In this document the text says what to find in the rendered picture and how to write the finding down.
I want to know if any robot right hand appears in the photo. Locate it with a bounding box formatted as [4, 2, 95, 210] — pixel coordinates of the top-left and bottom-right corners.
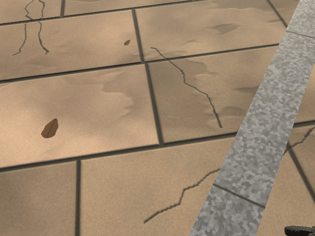
[284, 225, 315, 236]

